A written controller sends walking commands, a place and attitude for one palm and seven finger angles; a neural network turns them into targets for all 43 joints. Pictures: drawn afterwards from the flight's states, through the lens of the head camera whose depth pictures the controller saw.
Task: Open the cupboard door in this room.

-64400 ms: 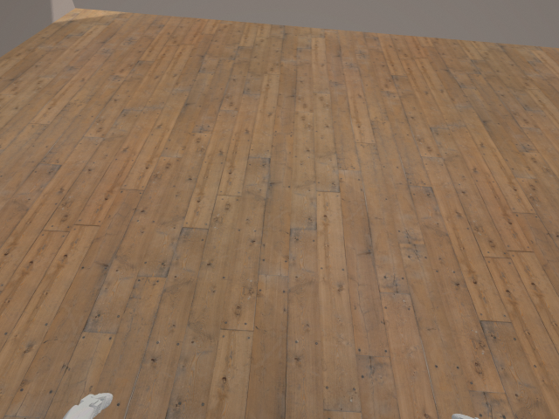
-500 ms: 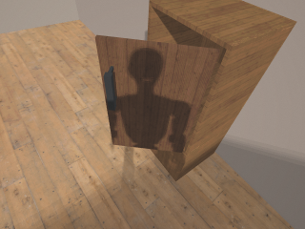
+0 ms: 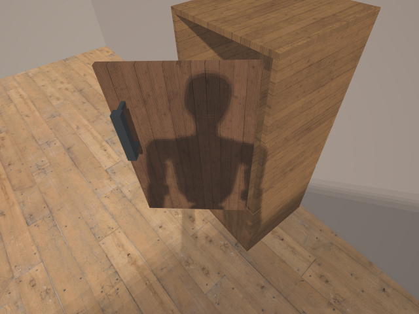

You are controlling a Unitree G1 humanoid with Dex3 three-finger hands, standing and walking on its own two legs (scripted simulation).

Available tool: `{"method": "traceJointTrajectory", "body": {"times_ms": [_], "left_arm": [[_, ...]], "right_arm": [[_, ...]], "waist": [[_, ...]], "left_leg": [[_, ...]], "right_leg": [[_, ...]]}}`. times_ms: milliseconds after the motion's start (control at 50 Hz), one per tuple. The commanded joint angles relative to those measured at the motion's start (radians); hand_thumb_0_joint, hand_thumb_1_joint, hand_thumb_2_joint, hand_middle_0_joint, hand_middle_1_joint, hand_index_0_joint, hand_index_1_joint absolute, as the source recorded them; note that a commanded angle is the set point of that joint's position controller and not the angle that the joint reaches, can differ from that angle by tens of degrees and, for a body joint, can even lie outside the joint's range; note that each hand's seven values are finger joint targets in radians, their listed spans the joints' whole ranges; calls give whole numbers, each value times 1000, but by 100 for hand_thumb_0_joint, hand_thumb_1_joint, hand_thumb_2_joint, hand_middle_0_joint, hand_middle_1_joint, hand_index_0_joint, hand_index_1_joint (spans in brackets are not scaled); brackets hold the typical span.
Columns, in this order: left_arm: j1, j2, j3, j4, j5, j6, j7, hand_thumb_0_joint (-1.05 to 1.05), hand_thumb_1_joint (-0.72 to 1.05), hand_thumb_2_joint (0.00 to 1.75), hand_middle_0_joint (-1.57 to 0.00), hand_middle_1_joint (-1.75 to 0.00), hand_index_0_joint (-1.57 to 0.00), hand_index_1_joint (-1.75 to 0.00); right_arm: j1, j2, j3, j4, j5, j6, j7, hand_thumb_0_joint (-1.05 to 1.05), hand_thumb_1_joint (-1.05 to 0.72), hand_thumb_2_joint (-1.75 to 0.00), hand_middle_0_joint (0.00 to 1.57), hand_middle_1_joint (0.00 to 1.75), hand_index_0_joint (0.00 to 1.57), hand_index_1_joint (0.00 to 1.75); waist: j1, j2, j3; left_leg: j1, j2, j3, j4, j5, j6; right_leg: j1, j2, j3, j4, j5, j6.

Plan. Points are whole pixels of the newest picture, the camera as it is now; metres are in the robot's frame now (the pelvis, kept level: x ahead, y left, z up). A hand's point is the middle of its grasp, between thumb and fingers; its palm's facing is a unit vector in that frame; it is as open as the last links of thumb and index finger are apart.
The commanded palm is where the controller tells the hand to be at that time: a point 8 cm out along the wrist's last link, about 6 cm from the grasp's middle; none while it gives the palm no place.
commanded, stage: look again from close up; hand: left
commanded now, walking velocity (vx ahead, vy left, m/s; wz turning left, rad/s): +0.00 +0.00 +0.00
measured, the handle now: (127, 131) +0.53 +0.24 +0.05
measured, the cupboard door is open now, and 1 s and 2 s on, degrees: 49 49 49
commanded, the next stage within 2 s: raise the hand with hooked fingers in 0.14 s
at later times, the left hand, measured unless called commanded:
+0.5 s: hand (119, 269) +0.20 +0.18 +0.02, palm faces +0.17 -0.98 -0.07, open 7.8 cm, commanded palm +0.11 +0.23 -0.05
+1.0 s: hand (101, 293) +0.17 +0.21 -0.01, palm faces -0.12 -0.99 -0.04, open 10.7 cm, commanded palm +0.13 +0.28 +0.00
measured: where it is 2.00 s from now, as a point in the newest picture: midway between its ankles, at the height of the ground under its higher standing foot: outside the picture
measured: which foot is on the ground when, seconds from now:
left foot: down 0.00-1.00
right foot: down 0.00-1.00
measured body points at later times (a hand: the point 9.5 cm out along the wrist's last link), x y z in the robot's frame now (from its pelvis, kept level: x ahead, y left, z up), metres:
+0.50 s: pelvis -0.03 -0.01 -0.02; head -0.02 -0.03 +0.43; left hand +0.18 +0.23 +0.02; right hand +0.13 -0.27 -0.11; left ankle -0.03 +0.12 -0.73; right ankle -0.03 -0.08 -0.73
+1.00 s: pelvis -0.08 +0.03 -0.06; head -0.03 +0.04 +0.39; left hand +0.17 +0.27 -0.01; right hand +0.09 -0.17 -0.15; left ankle -0.03 +0.12 -0.73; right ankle -0.03 -0.08 -0.73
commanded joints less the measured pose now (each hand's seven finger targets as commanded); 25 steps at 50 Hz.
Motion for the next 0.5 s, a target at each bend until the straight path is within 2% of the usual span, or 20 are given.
{"method": "traceJointTrajectory", "body": {"times_ms": [0, 80, 120, 200, 220, 240, 260, 280, 300, 320, 340, 360, 380, 400, 420, 440, 460, 480], "left_arm": [[78, 99, 15, -14, 0, -12, 3, 0, 90, 90, -20, -30, -20, -30], [92, 112, 19, -13, 1, -12, 3, 0, 90, 90, -20, -30, -20, -30], [97, 122, 20, -11, 0, -12, 3, 0, 90, 90, -20, -30, -20, -30], [106, 120, 18, -5, 1, -10, 2, 0, 90, 90, -20, -30, -20, -30], [217, 140, 32, 34, 10, -27, 40, 0, 90, 90, -20, -30, -20, -30], [-558, 339, 89, -1485, -215, -267, 9, 0, 88, 89, -20, -32, -20, -32], [-139, 298, 120, -1217, -125, -216, 45, 0, 85, 88, -20, -33, -20, -33], [-113, 233, 81, -1193, -147, -167, 92, 0, 83, 87, -21, -34, -21, -34], [168, 9, -19, -933, -155, -65, 91, 0, 81, 86, -21, -36, -21, -36], [30, 21, -15, -1131, -208, -99, 63, 0, 78, 85, -21, -37, -21, -37], [48, 105, 67, -1135, -200, -146, 41, 0, 76, 84, -21, -39, -21, -39], [57, 110, 85, -1096, -191, -196, 16, 0, 74, 83, -21, -40, -21, -40], [91, 114, 121, -984, -182, -234, -13, 0, 71, 82, -21, -42, -21, -42], [122, 71, 119, -891, -189, -285, -59, 0, 69, 81, -22, -43, -22, -43], [238, 30, 127, -799, -210, -348, -114, 0, 67, 80, -22, -45, -22, -45], [297, 22, 129, -786, -232, -418, -175, 0, 64, 79, -22, -47, -22, -47], [347, 35, 152, -796, -254, -479, -239, 0, 62, 78, -22, -48, -22, -48], [378, 76, 196, -765, -268, -519, -314, 0, 60, 77, -22, -50, -22, -50]], "right_arm": [[74, -59, -11, -19, 2, -22, -2, 0, -90, -90, 20, 30, 20, 30], [53, -60, -9, -12, 3, -24, -3, 0, -90, -90, 20, 30, 20, 30], [45, -68, -9, -11, 4, -21, -4, 0, -90, -90, 20, 30, 20, 30], [37, -69, -9, -4, 5, -17, -4, 0, -90, -90, 20, 30, 20, 30], [-81, -109, -26, -74, 15, -20, 5, 0, -90, -90, 20, 30, 20, 30], [-70, -289, -47, -423, 63, -190, -47, 0, -90, -90, 20, 30, 20, 30], [-128, -193, -25, -352, 36, -265, -80, 0, -90, -90, 20, 30, 20, 30], [-124, -204, -38, -321, 46, -285, -79, 0, -90, -90, 20, 30, 20, 30], [-104, -147, -40, -306, 65, -284, -72, 0, -90, -90, 20, 30, 20, 30], [-125, -187, -45, -387, 82, -296, -74, 0, -90, -90, 20, 30, 20, 30], [-118, -216, -67, -394, 66, -310, -78, 0, -90, -90, 20, 30, 20, 30], [-107, -222, -68, -411, 46, -320, -74, 0, -90, -90, 20, 30, 20, 30], [-101, -224, -72, -437, 40, -319, -68, 0, -90, -90, 20, 30, 20, 30], [-103, -217, -73, -454, 30, -315, -58, 0, -90, -90, 20, 30, 20, 30], [-127, -211, -81, -479, 27, -317, -47, 0, -90, -90, 20, 30, 20, 30], [-148, -215, -86, -510, 22, -322, -32, 0, -90, -90, 20, 30, 20, 30], [-160, -217, -94, -540, 22, -324, -17, 0, -90, -90, 20, 30, 20, 30], [-162, -225, -102, -575, 31, -320, 5, 0, -90, -90, 20, 30, 20, 30]], "waist": [[-9, -99, 44], [0, -84, 34], [0, -61, 25], [2, -64, 44], [64, -260, 113], [-71, -7, -370], [11, 235, -406], [-3, 279, -297], [-22, 128, -169], [-23, 30, -70], [-41, -63, -110], [-52, -162, -95], [-48, -239, -43], [-32, -356, -22], [9, -424, -4], [37, -449, -29], [62, -415, -79], [92, -294, -126]], "left_leg": [[0, 78, -54, -97, 210, 23], [10, 78, -44, -109, 226, 18], [9, 76, -40, -108, 209, 14], [8, 74, -38, -110, 188, 13], [-152, 67, 0, 130, 71, -9], [107, -18, -23, -44, 284, 55], [213, -9, 13, -73, 461, 67], [135, -1, -10, -54, 412, 34], [58, 13, -33, -56, 372, 41], [9, 9, -56, -35, 354, 44], [-6, -3, -39, 22, 321, 50], [-68, -14, -45, 65, 273, 51], [-158, -27, -56, 106, 219, 46], [-261, -31, -62, 137, 156, 34], [-365, -33, -62, 175, 100, 20], [-442, -38, -63, 218, 68, 13], [-486, -46, -52, 253, 53, 4], [-490, -60, -37, 286, 79, -6]], "right_leg": [[-5, -138, 136, -123, 395, -11], [28, -144, 130, -128, 456, -7], [35, -149, 146, -134, 454, -8], [26, -149, 150, -157, 424, -7], [43, -218, 254, -165, 981, 99], [104, -148, 187, -55, 768, 34], [107, -62, 139, -18, 559, 3], [18, -59, 79, -56, 355, 6], [-38, -54, 50, -66, 317, 19], [-77, -54, 49, -56, 348, 32], [-135, -53, 43, -50, 338, 43], [-188, -60, 29, -27, 331, 63], [-248, -64, 34, -1, 292, 74], [-292, -67, 45, 30, 242, 91], [-318, -66, 60, 68, 177, 92], [-322, -74, 89, 108, 168, 93], [-299, -79, 109, 144, 182, 88], [-257, -90, 133, 194, 258, 70]]}}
